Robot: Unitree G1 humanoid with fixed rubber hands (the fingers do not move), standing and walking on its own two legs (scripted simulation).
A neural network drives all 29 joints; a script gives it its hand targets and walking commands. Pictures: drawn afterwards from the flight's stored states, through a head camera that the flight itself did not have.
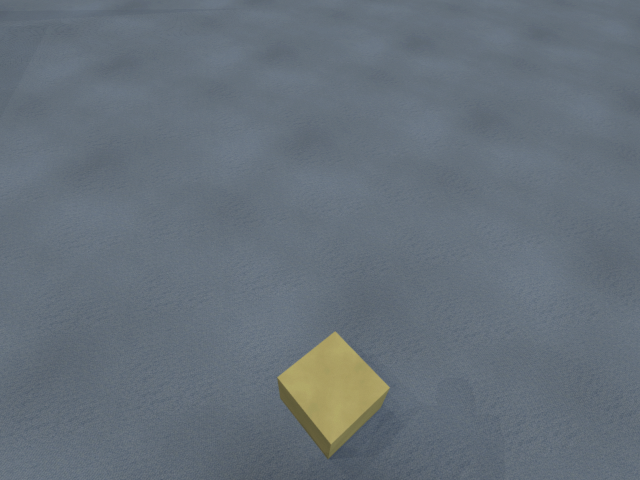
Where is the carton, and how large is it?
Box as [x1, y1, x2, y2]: [277, 331, 389, 458]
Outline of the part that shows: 335,331 277,377 280,398 327,458 380,407 389,388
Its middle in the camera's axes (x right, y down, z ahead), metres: +0.04 +0.44 +1.14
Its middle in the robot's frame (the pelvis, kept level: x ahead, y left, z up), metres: +0.46 -0.03 -0.68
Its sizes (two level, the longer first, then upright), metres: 0.223 0.218 0.172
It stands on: the floor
